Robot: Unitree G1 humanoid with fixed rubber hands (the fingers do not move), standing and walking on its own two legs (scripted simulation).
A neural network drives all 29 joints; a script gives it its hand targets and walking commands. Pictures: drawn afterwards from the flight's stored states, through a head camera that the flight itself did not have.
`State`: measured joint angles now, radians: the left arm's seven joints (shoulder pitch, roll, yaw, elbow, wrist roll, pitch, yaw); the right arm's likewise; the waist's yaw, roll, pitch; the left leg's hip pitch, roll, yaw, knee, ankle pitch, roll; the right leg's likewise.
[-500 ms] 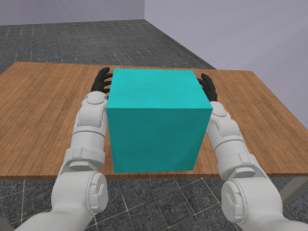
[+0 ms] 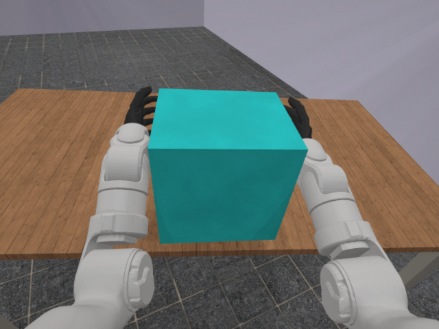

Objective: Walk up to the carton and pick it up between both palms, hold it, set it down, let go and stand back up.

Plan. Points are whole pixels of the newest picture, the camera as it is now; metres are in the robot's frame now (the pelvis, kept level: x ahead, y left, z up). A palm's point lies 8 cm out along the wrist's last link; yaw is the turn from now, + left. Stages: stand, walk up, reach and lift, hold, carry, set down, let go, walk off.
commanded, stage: hold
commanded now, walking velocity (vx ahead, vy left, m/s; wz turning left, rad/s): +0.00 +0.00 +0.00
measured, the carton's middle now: (219, 166) +0.35 +0.01 +0.18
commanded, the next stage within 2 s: none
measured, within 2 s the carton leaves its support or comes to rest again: neither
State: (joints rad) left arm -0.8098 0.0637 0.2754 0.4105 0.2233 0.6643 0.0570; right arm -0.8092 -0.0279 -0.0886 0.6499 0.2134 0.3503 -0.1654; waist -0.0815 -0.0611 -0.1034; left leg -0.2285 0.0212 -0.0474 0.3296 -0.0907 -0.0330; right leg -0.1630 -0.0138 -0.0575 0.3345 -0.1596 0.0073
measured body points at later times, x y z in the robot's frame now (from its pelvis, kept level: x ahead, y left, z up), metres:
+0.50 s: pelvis -0.01 +0.00 +0.00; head -0.05 +0.04 +0.45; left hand +0.40 +0.17 +0.23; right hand +0.39 -0.12 +0.22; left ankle +0.05 +0.13 -0.75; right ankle +0.01 -0.12 -0.75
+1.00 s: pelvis -0.01 +0.00 +0.00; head -0.05 +0.04 +0.45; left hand +0.40 +0.17 +0.23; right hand +0.39 -0.12 +0.23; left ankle +0.05 +0.13 -0.75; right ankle +0.01 -0.12 -0.75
